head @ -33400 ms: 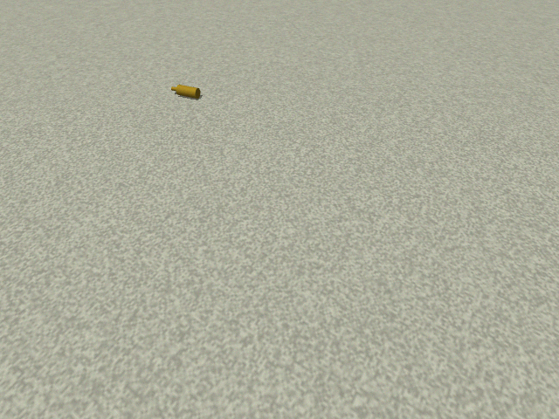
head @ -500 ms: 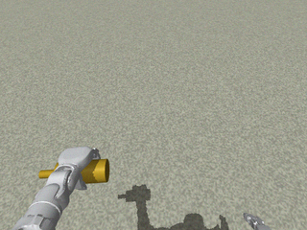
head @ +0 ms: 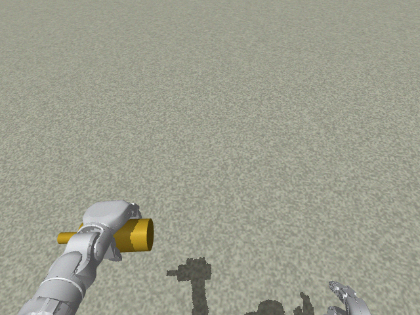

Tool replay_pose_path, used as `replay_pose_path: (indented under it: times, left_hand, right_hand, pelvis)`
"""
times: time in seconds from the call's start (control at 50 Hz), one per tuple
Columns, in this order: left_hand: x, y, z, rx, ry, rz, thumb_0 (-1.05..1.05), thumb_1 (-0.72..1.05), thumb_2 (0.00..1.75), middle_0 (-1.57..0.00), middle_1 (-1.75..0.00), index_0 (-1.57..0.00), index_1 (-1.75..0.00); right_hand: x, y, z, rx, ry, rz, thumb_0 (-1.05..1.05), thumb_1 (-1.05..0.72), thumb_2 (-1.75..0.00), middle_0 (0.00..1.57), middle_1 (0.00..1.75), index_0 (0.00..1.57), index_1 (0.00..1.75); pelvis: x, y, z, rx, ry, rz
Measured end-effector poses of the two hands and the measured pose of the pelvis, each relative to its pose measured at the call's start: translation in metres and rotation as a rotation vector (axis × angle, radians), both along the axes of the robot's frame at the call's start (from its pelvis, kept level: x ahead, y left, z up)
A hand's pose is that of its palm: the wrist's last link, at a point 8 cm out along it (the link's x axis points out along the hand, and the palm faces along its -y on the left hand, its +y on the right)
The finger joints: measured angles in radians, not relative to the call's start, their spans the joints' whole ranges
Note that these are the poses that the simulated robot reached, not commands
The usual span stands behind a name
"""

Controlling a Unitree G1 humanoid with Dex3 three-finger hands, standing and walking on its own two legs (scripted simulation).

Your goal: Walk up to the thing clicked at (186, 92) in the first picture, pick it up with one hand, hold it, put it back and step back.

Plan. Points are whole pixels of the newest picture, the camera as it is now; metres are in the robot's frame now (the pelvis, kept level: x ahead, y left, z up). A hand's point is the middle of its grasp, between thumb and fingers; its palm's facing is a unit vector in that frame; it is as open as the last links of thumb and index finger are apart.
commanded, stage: hold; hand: left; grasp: from above
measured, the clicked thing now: (105, 236) +0.30 +0.25 -0.07
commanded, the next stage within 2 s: crouch in 0.82 s
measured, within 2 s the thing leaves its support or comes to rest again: neither
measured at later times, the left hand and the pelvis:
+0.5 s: hand (114, 235) +0.29 +0.22 -0.04, palm faces -0.48 -0.06 -0.88, open 9.7 cm; pelvis +0.00 +0.00 +0.00, yaw +0 degrees
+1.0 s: hand (114, 232) +0.29 +0.22 -0.04, palm faces -0.47 -0.06 -0.88, open 9.7 cm; pelvis +0.01 +0.00 +0.01, yaw +0 degrees
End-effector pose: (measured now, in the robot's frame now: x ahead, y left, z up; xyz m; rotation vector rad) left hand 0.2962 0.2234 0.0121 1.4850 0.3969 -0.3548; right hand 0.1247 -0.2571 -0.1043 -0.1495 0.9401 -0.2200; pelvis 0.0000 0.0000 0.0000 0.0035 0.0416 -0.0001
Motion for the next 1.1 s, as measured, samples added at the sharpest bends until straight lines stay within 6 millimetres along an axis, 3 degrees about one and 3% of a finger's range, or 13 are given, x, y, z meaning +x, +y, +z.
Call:
replay_pose_path:
  times: [0.28,0.76,1.1]
  left_hand:
    - [0.001,-0.001,0.011,-0.001,-0.001,-0.005,0.00,0.00,0.52,-0.78,-0.43,-0.78,-0.43]
    - [0.001,0.000,0.012,0.002,-0.005,-0.002,0.00,-0.01,0.55,-0.78,-0.45,-0.78,-0.45]
    - [0.002,0.001,0.000,0.000,0.009,-0.002,0.00,0.00,0.55,-0.74,-0.50,-0.74,-0.50]
  right_hand:
    - [0.006,0.003,0.004,0.006,-0.016,0.006,0.01,-0.90,-0.90,0.20,0.29,0.20,0.29]
    - [0.012,0.004,0.006,0.006,-0.002,0.007,0.01,-0.90,-0.91,0.20,0.29,0.20,0.29]
    - [0.008,0.001,0.005,0.001,0.020,0.000,0.01,-0.90,-0.91,0.20,0.29,0.21,0.30]
  pelvis:
    - [0.001,0.000,0.003,0.001,-0.018,0.000]
    - [0.004,-0.001,0.006,0.002,-0.022,0.002]
    - [0.005,-0.001,0.005,0.001,-0.011,0.006]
